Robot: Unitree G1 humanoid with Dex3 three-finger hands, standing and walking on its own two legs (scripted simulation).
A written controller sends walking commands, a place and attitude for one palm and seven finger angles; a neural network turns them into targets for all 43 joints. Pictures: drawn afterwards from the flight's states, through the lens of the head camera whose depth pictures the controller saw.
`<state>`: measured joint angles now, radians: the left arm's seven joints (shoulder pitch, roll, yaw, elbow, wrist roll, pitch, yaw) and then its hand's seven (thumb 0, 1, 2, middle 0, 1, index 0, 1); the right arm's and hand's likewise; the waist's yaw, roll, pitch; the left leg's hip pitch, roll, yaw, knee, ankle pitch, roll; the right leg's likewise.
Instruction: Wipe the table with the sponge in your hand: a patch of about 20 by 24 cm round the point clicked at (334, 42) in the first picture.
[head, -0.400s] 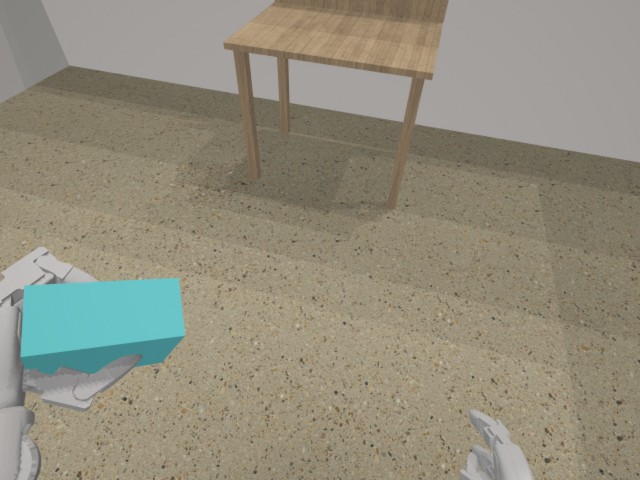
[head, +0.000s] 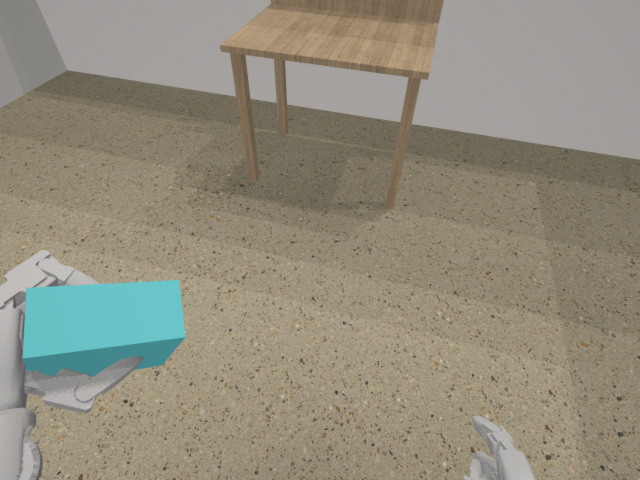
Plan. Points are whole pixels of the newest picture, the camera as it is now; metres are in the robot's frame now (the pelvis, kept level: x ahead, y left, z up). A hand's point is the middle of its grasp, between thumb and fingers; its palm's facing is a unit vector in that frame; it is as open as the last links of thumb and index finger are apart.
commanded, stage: walk to a spot facing it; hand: left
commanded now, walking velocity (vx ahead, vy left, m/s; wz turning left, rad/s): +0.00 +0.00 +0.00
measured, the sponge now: (128, 330) +0.23 +0.21 +0.14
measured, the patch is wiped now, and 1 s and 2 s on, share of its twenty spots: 0.00 0.00 0.00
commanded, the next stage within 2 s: none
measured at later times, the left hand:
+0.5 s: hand (39, 318) +0.23 +0.29 +0.16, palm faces +0.54 -0.76 -0.37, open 9.5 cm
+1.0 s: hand (50, 261) +0.29 +0.30 +0.17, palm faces +0.65 -0.66 -0.38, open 9.5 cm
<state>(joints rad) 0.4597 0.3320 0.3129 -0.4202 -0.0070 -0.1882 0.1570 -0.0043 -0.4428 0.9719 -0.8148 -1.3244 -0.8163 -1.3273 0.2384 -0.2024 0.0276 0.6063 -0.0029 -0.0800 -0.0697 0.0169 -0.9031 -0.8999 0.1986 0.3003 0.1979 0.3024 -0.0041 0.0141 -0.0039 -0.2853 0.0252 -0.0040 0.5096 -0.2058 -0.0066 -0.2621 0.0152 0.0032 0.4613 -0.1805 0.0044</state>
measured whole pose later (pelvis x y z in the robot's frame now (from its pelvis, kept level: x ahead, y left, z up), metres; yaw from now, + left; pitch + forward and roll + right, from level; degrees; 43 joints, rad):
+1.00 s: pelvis +0.16 +0.02 -0.01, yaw +16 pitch -1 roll +1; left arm 0.49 0.35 0.35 -0.57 -0.01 -0.22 0.18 0.00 -0.44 0.98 -0.82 -1.33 -0.82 -1.33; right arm 0.21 -0.26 -0.03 0.57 -0.01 -0.06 -0.08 0.02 -0.91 -0.90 0.20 0.30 0.20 0.30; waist 0.04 -0.06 0.06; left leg -0.36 0.07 0.19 0.56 -0.25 0.02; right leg -0.15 -0.12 -0.19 0.61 -0.43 0.01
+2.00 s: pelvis +0.45 +0.05 +0.00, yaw +22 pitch +0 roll -1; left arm 0.47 0.39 0.39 -0.59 -0.03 -0.24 0.15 0.00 -0.44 0.99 -0.82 -1.34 -0.82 -1.34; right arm 0.19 -0.09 0.03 0.59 0.00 -0.09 -0.03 0.02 -0.90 -0.90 0.20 0.30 0.20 0.30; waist -0.01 0.00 0.05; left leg -0.31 0.09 0.15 0.55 -0.23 0.02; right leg -0.51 -0.11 -0.10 1.01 -0.40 0.04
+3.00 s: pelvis +0.73 +0.10 -0.01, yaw +37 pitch -1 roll +1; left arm 0.41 0.30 0.32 -0.43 -0.02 -0.19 0.15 0.00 -0.45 1.00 -0.82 -1.34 -0.82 -1.35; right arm 0.19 -0.23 0.00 0.69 0.00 -0.04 -0.06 0.02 -0.90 -0.90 0.20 0.30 0.20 0.30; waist 0.02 0.05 0.05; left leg -0.52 0.06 0.05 1.22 -0.40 -0.01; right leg -0.26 -0.11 -0.21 0.60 -0.31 -0.01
